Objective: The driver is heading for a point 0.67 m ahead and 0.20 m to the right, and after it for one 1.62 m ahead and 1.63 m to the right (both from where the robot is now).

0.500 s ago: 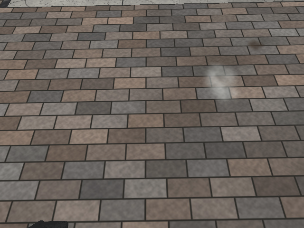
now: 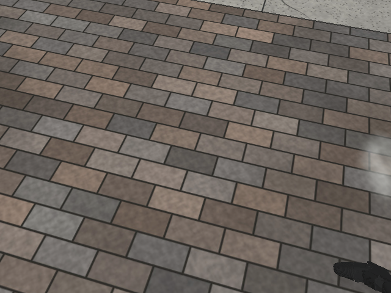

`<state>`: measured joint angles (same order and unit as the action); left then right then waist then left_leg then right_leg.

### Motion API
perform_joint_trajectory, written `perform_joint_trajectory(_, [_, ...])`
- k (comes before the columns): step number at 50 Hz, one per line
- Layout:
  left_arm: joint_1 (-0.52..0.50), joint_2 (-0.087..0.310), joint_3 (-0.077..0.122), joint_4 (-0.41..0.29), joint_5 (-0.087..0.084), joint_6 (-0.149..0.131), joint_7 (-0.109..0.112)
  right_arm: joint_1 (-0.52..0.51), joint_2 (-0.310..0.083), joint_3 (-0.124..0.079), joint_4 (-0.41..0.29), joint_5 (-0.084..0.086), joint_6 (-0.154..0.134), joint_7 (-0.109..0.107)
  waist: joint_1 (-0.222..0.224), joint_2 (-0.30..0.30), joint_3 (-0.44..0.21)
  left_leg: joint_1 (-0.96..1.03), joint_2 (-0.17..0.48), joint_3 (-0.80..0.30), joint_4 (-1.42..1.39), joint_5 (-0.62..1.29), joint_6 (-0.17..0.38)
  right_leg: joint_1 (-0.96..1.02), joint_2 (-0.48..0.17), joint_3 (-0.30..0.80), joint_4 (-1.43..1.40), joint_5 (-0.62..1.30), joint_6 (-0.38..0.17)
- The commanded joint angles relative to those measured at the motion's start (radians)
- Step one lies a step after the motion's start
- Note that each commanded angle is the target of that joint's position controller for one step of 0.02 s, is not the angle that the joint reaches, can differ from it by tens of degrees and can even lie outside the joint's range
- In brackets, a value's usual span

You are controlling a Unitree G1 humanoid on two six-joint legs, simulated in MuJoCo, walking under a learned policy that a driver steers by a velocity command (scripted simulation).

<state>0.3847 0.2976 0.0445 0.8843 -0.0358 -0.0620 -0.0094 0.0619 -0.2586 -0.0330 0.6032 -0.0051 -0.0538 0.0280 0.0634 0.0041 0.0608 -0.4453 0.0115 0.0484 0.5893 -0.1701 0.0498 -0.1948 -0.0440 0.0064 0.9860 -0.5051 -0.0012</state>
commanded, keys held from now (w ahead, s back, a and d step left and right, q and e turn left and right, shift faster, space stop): w+e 0.06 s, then e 0.90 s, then no key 0.02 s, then w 0.02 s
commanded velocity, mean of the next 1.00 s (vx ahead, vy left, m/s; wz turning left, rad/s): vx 0.15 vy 0.00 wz -0.49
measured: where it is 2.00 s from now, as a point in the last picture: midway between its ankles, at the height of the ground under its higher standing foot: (278, 256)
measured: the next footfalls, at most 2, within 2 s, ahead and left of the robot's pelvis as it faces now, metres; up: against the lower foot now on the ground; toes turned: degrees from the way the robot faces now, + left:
right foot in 0.40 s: +0.32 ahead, -0.14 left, +0.00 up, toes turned -13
left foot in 0.86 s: +0.37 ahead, +0.08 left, +0.00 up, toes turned -34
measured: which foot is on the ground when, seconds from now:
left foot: down 0.00-0.40, up 0.42-0.84, down 0.86-1.00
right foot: up 0.00-0.38, down 0.40-0.88, up 0.90-1.00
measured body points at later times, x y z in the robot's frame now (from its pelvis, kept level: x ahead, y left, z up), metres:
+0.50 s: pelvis +0.20 -0.04 +0.00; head +0.24 -0.06 +0.44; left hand +0.42 +0.19 -0.09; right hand +0.27 -0.34 -0.12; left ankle +0.12 +0.12 -0.64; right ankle +0.28 -0.13 -0.73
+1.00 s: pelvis +0.26 +0.00 +0.01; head +0.30 +0.01 +0.46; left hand +0.56 +0.17 -0.08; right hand +0.21 -0.31 -0.08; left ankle +0.34 +0.10 -0.73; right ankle +0.20 -0.11 -0.65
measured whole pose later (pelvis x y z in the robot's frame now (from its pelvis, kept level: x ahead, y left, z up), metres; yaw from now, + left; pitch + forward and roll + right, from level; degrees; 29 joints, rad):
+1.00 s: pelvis +0.26 +0.00 +0.01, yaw -33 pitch +1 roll -1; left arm 0.18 0.35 0.10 0.62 -0.01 0.06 0.02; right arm 0.18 -0.27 -0.07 0.75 -0.02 0.00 -0.03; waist -0.01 -0.05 0.03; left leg -0.27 0.01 -0.02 0.48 -0.23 0.01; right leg -0.55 0.12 0.14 1.07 -0.42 0.04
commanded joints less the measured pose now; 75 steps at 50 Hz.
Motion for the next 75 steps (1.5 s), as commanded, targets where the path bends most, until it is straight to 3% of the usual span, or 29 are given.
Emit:
perform_joint_trajectory(1, [-0.106, 0.136, 0.031, -0.119, -0.007, -0.034, 0.005, 0.241, -0.146, -0.056, 0.033, 0.006, -0.013, -0.01, -0.142, 0.078, -0.169, 0.534, 0.303, -0.374, -0.29, 0.041, 0.171, -0.519, -0.06, 0.08, 0.237, 0.095, -0.015])
perform_joint_trajectory(6, [-0.031, 0.059, 0.035, -0.09, 0.008, 0.028, 0.019, 0.109, -0.098, -0.053, 0.067, -0.016, -0.059, -0.008, -0.026, 0.08, -0.053, 0.265, 0.244, -0.082, -0.406, 0.46, 0.155, -0.372, -0.08, 0.083, 0.155, 0.257, 0.036])
perform_joint_trajectory(12, [-0.198, 0.013, 0.017, -0.176, 0.03, 0.029, -0.016, 0.114, -0.154, -0.069, 0.107, -0.007, -0.031, -0.055, -0.071, 0.065, -0.04, 0.296, 0.21, 0.114, -0.377, 0.558, 0.127, -0.331, -0.048, -0.002, -0.241, 0.546, 0.039])
perform_joint_trajectory(16, [-0.225, 0.062, 0.037, -0.228, 0.032, 0.041, -0.046, 0.117, -0.187, -0.084, 0.126, 0.025, 0.002, -0.065, -0.065, 0.072, -0.06, 0.412, 0.272, 0.11, -0.275, 0.573, 0.108, -0.331, -0.034, -0.018, -0.331, 0.453, -0.009])
perform_joint_trajectory(19, [-0.091, 0.121, 0.072, -0.218, 0.036, 0.043, -0.049, 0.083, -0.187, -0.089, 0.118, 0.047, 0.026, -0.073, 0.015, 0.048, -0.127, 0.402, 0.229, 0.142, 0.015, 0.662, 0.049, -0.145, 0.051, -0.078, -0.445, 0.423, -0.076])
perform_joint_trajectory(20, [-0.02, 0.189, 0.098, -0.207, 0.04, 0.039, -0.029, 0.137, -0.165, -0.081, 0.122, 0.032, 0.025, -0.07, 0.037, -0.066, -0.181, 0.315, 0.145, 0.162, 0.233, 0.49, -0.016, 0.024, 0.045, -0.008, -0.52, 0.751, -0.118])
perform_joint_trajectory(21, [-0.037, 0.29, 0.114, -0.229, 0.042, 0.043, -0.004, 0.219, -0.071, -0.051, 0.093, -0.032, 0.022, -0.06, -0.053, -0.33, -0.242, -0.019, -0.009, 0.151, 0.578, -0.369, -0.101, 0.281, -0.197, 0.339, -0.453, 1.272, -0.267])
perform_joint_trajectory(22, [-0.049, 0.27, 0.099, -0.272, 0.06, 0.033, -0.011, 0.246, -0.101, -0.043, 0.093, -0.02, 0.018, -0.045, -0.038, -0.268, -0.445, -0.149, -0.106, -0.087, 0.802, -0.57, -0.121, 0.397, -0.336, 0.672, -0.547, 1.079, -0.441])
perform_joint_trajectory(23, [-0.099, 0.216, 0.088, -0.295, 0.049, 0.029, -0.02, 0.172, -0.16, -0.057, 0.092, 0.014, 0.021, -0.038, -0.004, -0.118, -0.41, -0.196, -0.054, -0.162, 0.823, -0.488, -0.099, 0.348, -0.297, 0.59, -0.596, 0.899, -0.405])
perform_joint_trajectory(25, [-0.186, 0.145, 0.069, -0.296, 0.015, 0.034, -0.01, 0.089, -0.149, -0.057, 0.084, 0.005, 0.034, -0.055, -0.041, -0.009, -0.23, -0.219, 0.009, -0.154, 0.69, -0.342, -0.088, 0.148, -0.209, 0.445, -0.634, 0.635, -0.298])
perform_joint_trajectory(29, [-0.231, 0.147, 0.07, -0.318, 0.042, 0.055, 0.016, 0.107, -0.122, -0.055, 0.094, -0.001, 0.057, -0.067, -0.084, -0.094, -0.188, -0.064, -0.011, -0.132, 0.453, -0.253, -0.105, -0.042, -0.118, 0.356, -0.674, 0.581, -0.245])
perform_joint_trajectory(39, [-0.233, 0.163, 0.083, -0.34, 0.033, 0.097, 0.039, 0.057, -0.12, -0.055, 0.089, 0.01, 0.039, -0.054, -0.039, -0.165, -0.17, 0.039, -0.046, -0.153, 0.117, -0.173, -0.114, -0.076, -0.077, 0.477, -0.667, 0.243, -0.2])
perform_joint_trajectory(42, [-0.253, 0.157, 0.081, -0.347, 0.018, 0.109, 0.041, 0.127, -0.126, -0.065, 0.109, 0.014, 0.022, -0.039, -0.081, -0.17, -0.167, 0.176, -0.051, -0.125, -0.132, -0.068, -0.072, -0.091, -0.042, 0.496, -0.609, 0.282, -0.162])
perform_joint_trajectory(43, [-0.231, 0.135, 0.074, -0.347, 0.014, 0.111, 0.043, 0.157, -0.164, -0.078, 0.116, 0.004, 0.021, -0.04, -0.084, -0.122, -0.17, 0.27, 0.032, -0.175, -0.218, -0.022, -0.039, -0.155, 0.006, 0.457, -0.546, 0.202, -0.117])
perform_joint_trajectory(44, [-0.198, 0.089, 0.063, -0.355, 0.016, 0.11, 0.04, 0.146, -0.249, -0.094, 0.104, -0.017, 0.028, -0.046, -0.045, 0.109, -0.159, 0.343, 0.254, -0.398, -0.289, 0.003, 0.06, -0.306, 0.126, 0.288, -0.33, 0.008, -0.056])
perform_joint_trajectory(45, [-0.221, 0.14, 0.081, -0.38, 0.017, 0.096, 0.037, 0.124, -0.266, -0.098, 0.099, -0.051, 0.03, -0.044, -0.046, 0.303, -0.11, 0.254, 0.381, -0.59, -0.336, 0.126, 0.2, -0.42, 0.201, 0.154, -0.089, -0.117, -0.006])
perform_joint_trajectory(46, [-0.188, 0.202, 0.102, -0.352, 0.03, 0.091, 0.034, 0.059, -0.205, -0.082, 0.065, -0.045, 0.027, -0.05, -0.031, 0.201, -0.105, 0.235, 0.374, -0.526, -0.315, 0.157, 0.208, -0.411, 0.141, 0.18, 0.075, -0.058, 0.022])
perform_joint_trajectory(47, [-0.162, 0.205, 0.108, -0.321, 0.024, 0.097, 0.033, 0.014, -0.161, -0.071, 0.054, -0.028, 0.028, -0.057, -0.015, 0.141, -0.097, 0.229, 0.305, -0.411, -0.291, 0.156, 0.158, -0.404, 0.135, 0.164, 0.138, 0.007, 0.037])
perform_joint_trajectory(49, [-0.137, 0.145, 0.093, -0.295, 0.027, 0.117, 0.038, 0.009, -0.133, -0.059, 0.049, 0.0, 0.034, -0.064, -0.031, 0.116, -0.082, 0.265, 0.24, -0.302, -0.267, 0.186, 0.127, -0.436, 0.127, 0.146, 0.249, 0.083, 0.072])
perform_joint_trajectory(53, [-0.25, 0.087, 0.059, -0.343, 0.016, 0.102, 0.026, 0.162, -0.159, -0.061, 0.085, 0.004, 0.044, -0.072, -0.125, 0.174, -0.081, 0.395, 0.215, -0.292, -0.359, -0.217, 0.143, -0.5, 0.086, 0.067, 0.071, 0.149, 0.087])
perform_joint_trajectory(56, [-0.28, 0.057, 0.037, -0.348, 0.024, 0.078, 0.015, 0.186, -0.189, -0.068, 0.098, 0.01, 0.032, -0.063, -0.14, 0.183, -0.073, 0.386, 0.237, -0.285, -0.391, -0.257, 0.144, -0.39, 0.051, 0.022, -0.142, 0.114, 0.068])
perform_joint_trajectory(61, [-0.207, 0.064, 0.034, -0.301, 0.015, 0.04, -0.002, 0.193, -0.225, -0.074, 0.126, 0.039, 0.023, -0.035, -0.091, 0.157, -0.026, 0.219, 0.232, -0.231, -0.37, -0.22, 0.15, -0.067, 0.066, -0.061, -0.514, 0.215, -0.013])
perform_joint_trajectory(63, [-0.086, 0.075, 0.043, -0.25, 0.012, 0.035, 0.004, 0.196, -0.166, -0.052, 0.138, 0.038, 0.018, -0.023, -0.025, 0.109, -0.062, 0.073, 0.191, -0.198, -0.262, -0.188, 0.104, 0.203, 0.061, -0.034, -0.626, 0.284, -0.051])
perform_joint_trajectory(64, [0.031, 0.108, 0.053, -0.229, 0.016, 0.033, 0.014, 0.159, -0.084, -0.023, 0.124, 0.021, 0.008, -0.011, 0.031, 0.006, -0.126, -0.067, 0.115, -0.119, -0.048, -0.212, 0.039, 0.39, -0.076, 0.141, -0.657, 0.245, -0.082])
perform_joint_trajectory(65, [0.079, 0.236, 0.08, -0.235, 0.029, 0.036, 0.021, 0.135, -0.029, -0.007, 0.069, 0.008, -0.015, -0.005, 0.032, -0.253, -0.153, -0.323, 0.005, 0.007, 0.243, -0.355, -0.031, 0.493, -0.304, 0.467, -0.709, 0.157, -0.192])
perform_joint_trajectory(66, [0.102, 0.222, 0.083, -0.221, 0.042, 0.021, 0.016, 0.08, -0.13, -0.034, 0.053, 0.037, -0.026, -0.012, 0.07, -0.197, -0.093, -0.41, 0.035, -0.076, 0.439, -0.422, -0.035, 0.373, -0.383, 0.579, -0.77, 0.025, -0.297])
perform_joint_trajectory(67, [0.057, 0.15, 0.06, -0.222, 0.039, 0.004, 0.013, 0.09, -0.17, -0.05, 0.062, 0.055, -0.027, -0.009, 0.041, -0.161, -0.015, -0.462, 0.066, -0.131, 0.507, -0.335, -0.019, 0.342, -0.332, 0.507, -0.792, -0.072, -0.275])
perform_joint_trajectory(69, [-0.03, 0.096, 0.042, -0.224, 0.034, -0.016, 0.011, 0.114, -0.161, -0.055, 0.092, 0.045, -0.024, -0.005, -0.001, -0.163, 0.038, -0.48, 0.083, -0.154, 0.507, -0.167, -0.014, 0.296, -0.251, 0.339, -0.834, 0.054, -0.206])
perform_joint_trajectory(75, [-0.071, 0.082, 0.041, -0.203, 0.049, -0.037, 0.018, 0.095, -0.079, -0.034, 0.089, 0.03, -0.01, 0.005, -0.029, -0.093, 0.028, -0.337, 0.059, -0.127, 0.319, 0.15, -0.072, 0.161, -0.168, -0.004, -0.873, 0.51, -0.158])
Keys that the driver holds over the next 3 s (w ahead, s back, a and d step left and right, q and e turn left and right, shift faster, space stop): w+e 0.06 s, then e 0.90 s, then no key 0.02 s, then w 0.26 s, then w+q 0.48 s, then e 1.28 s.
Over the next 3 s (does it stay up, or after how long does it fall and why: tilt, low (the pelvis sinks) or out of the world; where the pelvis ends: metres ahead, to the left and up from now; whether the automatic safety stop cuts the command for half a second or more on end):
stays up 0.66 -0.21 0.02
